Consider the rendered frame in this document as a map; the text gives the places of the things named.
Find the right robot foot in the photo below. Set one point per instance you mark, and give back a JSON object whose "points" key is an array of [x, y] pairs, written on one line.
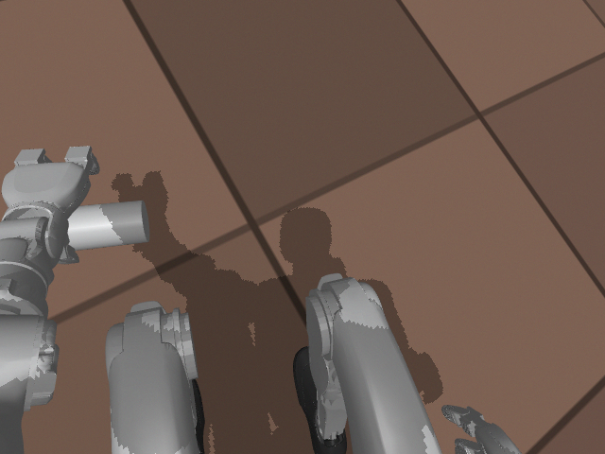
{"points": [[307, 395]]}

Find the left robot arm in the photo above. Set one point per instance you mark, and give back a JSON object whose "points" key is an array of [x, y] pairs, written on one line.
{"points": [[32, 237]]}

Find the right robot hand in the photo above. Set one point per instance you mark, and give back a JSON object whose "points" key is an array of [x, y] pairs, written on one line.
{"points": [[491, 439]]}

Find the left robot hand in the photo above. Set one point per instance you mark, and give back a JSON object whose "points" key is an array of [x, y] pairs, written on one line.
{"points": [[63, 185]]}

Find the bottle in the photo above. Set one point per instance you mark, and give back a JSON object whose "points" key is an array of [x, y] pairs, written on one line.
{"points": [[108, 224]]}

